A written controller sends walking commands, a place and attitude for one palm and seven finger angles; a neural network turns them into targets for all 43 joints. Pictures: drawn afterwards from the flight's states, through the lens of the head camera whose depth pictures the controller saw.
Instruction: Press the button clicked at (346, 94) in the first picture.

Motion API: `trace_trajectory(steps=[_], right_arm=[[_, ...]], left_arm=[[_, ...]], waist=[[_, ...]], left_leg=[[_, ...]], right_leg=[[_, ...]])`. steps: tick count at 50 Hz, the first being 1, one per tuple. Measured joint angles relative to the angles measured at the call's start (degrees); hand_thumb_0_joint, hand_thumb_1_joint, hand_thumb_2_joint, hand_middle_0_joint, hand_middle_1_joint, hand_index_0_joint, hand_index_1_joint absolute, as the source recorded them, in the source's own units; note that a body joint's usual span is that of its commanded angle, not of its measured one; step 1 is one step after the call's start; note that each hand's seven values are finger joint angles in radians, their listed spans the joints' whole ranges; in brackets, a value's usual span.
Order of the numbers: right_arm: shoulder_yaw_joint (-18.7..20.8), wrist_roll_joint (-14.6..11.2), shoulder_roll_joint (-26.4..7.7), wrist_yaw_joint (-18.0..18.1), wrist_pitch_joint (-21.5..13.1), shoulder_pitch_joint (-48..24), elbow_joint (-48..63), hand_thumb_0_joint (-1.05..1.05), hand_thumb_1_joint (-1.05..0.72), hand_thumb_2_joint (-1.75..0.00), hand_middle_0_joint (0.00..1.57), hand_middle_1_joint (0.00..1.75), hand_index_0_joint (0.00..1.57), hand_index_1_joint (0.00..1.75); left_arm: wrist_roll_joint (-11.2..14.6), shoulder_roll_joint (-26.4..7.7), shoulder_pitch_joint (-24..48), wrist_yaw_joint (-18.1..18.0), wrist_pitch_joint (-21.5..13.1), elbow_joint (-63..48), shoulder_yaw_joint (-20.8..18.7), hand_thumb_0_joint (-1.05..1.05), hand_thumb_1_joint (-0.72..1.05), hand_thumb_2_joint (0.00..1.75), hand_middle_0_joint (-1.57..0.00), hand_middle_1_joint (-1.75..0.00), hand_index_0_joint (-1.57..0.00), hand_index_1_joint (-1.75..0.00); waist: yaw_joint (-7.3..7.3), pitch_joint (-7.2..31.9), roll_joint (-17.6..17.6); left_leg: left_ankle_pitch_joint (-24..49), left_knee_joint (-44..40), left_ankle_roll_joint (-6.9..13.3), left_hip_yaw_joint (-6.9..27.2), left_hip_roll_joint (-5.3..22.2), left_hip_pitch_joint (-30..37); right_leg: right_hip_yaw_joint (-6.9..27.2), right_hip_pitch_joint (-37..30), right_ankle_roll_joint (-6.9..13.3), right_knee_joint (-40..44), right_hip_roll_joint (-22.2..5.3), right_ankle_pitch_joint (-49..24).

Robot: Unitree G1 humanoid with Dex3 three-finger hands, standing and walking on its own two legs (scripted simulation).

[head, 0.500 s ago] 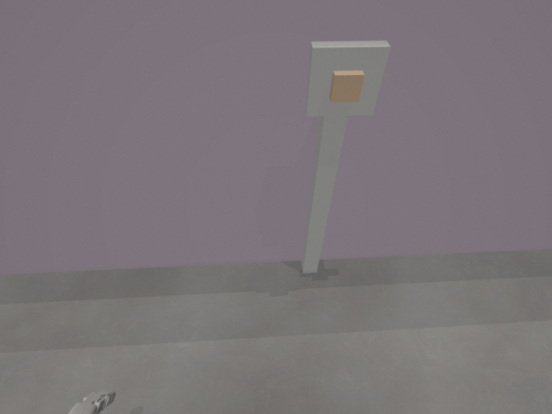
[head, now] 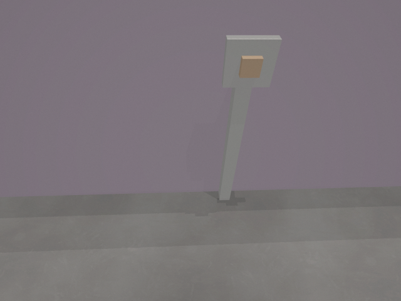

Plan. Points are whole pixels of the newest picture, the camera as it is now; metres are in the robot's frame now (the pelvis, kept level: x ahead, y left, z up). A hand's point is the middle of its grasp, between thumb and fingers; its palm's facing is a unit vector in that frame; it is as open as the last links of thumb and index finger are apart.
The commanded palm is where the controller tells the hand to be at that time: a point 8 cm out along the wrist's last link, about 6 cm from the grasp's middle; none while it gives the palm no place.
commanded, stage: stand and wait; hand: left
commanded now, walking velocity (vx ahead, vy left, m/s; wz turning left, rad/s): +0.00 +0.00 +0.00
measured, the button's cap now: (250, 66) +0.76 -0.10 +0.09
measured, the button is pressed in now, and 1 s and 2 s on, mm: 0 0 0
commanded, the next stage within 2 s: look at it before walking up in 0.60 s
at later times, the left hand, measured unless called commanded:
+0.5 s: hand out of the picture +0.05 +0.23 -0.15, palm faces -0.02 -0.95 -0.32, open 7.4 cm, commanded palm none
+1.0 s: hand out of the picture +0.04 +0.23 -0.16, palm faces -0.02 -0.95 -0.32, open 7.4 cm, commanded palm none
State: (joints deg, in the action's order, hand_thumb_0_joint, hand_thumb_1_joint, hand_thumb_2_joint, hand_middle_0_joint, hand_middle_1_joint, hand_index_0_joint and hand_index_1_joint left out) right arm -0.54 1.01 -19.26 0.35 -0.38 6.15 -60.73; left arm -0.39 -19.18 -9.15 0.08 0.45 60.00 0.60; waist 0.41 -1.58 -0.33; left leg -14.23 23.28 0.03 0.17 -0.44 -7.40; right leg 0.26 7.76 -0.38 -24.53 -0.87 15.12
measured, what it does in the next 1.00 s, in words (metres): stands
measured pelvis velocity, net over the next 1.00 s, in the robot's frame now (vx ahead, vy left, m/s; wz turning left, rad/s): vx -0.02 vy -0.01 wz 0.00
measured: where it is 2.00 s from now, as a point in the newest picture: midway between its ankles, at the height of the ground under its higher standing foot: outside the picture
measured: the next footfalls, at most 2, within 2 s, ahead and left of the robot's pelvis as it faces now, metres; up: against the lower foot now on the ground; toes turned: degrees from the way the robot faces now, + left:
none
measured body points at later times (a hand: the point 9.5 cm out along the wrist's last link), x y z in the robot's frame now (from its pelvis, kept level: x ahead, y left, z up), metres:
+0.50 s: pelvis -0.02 -0.01 +0.00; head -0.03 -0.01 +0.45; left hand +0.05 +0.28 -0.13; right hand +0.04 -0.30 -0.14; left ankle -0.02 +0.12 -0.74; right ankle -0.02 -0.12 -0.74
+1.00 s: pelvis -0.02 -0.01 +0.00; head -0.02 -0.01 +0.45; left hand +0.05 +0.28 -0.13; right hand +0.05 -0.30 -0.13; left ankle -0.02 +0.12 -0.74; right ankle -0.02 -0.12 -0.74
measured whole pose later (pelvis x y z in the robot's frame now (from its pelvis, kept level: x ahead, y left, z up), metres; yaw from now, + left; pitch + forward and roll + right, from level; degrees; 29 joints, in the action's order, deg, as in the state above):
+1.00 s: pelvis -0.02 -0.01 +0.00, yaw +0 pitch -2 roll +0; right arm -0.6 0.9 -18.6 0.1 -0.8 7.6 -64.4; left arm -0.5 -18.7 -8.9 0.1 -0.4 62.9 0.4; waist 0.1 -1.4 -0.2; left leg -10.9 20.3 -0.8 0.3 0.6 -7.5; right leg 0.1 7.8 0.3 -21.3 0.1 11.6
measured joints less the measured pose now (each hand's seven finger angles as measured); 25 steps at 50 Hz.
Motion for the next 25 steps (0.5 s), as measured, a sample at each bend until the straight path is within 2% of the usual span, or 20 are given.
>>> trace_trajectory(steps=[25], right_arm=[[-0.2, 0.0, 0.6, -0.3, -0.1, 2.1, -3.6, 0.01, -0.91, -0.90, 0.20, 0.30, 0.21, 0.30]], left_arm=[[-0.1, 0.7, 0.8, 0.2, -0.6, 2.4, 0.0, 0.01, 0.91, 0.90, -0.20, -0.30, -0.20, -0.30]], waist=[[-0.55, 0.2, 0.5]], left_leg=[[3.3, -2.4, -0.8, 0.2, 0.8, -0.4]], right_leg=[[-0.2, 0.4, 0.7, 2.4, 0.8, -3.3]])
